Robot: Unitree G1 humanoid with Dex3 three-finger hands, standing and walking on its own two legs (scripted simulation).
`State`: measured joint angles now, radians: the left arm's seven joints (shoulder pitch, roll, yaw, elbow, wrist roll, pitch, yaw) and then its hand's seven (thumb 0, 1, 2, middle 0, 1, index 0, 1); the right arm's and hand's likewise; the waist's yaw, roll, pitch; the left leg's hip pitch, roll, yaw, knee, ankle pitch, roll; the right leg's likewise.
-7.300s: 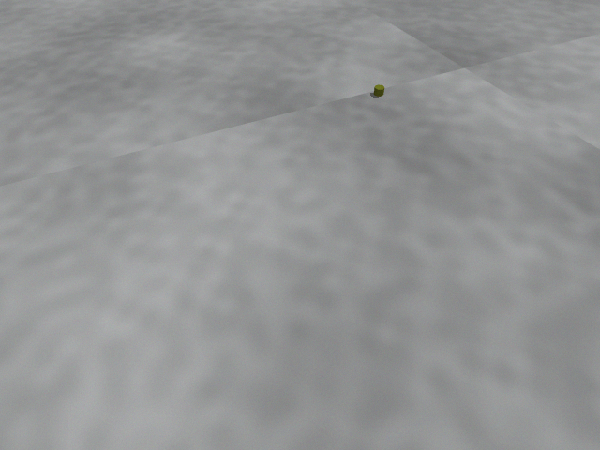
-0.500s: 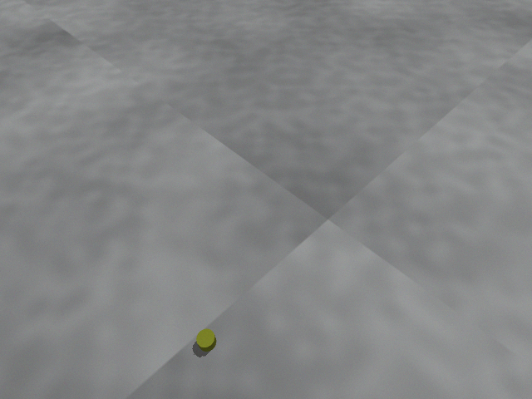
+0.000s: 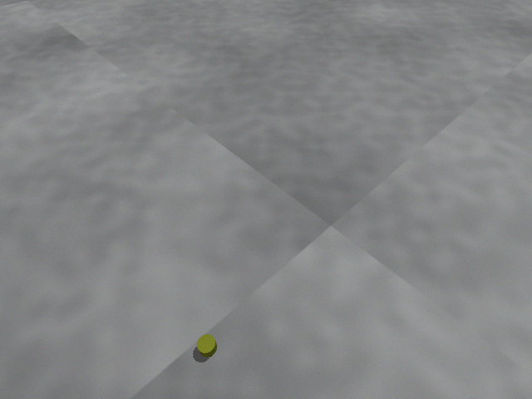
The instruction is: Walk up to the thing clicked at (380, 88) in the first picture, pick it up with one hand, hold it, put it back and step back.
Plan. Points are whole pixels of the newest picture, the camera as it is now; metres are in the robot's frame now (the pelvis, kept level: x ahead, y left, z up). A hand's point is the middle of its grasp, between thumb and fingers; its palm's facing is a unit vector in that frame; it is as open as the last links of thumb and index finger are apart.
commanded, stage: stand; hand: left
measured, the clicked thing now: (207, 345) +0.45 +0.23 -0.76
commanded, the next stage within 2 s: none
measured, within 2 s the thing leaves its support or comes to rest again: neither
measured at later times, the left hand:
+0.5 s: hand out of the picture +0.10 +0.25 -0.15, palm faces -0.02 -0.94 -0.34, open 7.3 cm
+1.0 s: hand out of the picture +0.09 +0.25 -0.15, palm faces -0.02 -0.94 -0.34, open 7.3 cm
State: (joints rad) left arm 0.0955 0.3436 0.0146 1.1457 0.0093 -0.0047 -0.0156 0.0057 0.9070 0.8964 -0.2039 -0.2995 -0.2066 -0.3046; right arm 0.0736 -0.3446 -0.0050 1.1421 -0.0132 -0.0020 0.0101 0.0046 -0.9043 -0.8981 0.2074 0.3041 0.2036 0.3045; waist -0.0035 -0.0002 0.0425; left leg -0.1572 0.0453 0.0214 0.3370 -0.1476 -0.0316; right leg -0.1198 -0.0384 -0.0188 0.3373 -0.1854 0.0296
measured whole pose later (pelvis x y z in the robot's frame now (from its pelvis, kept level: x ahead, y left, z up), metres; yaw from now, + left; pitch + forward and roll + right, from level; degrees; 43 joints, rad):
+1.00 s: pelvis +0.01 -0.01 +0.00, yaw +0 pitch -2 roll +0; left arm 0.11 0.36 0.01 1.12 0.01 -0.01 -0.01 0.01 0.91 0.90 -0.20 -0.30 -0.21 -0.30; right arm 0.10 -0.35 0.00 1.14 -0.01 0.00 0.01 0.01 -0.90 -0.90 0.21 0.30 0.20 0.30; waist 0.00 0.00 0.04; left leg -0.12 0.06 0.02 0.31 -0.16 -0.04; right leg -0.09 -0.03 -0.02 0.32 -0.20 0.02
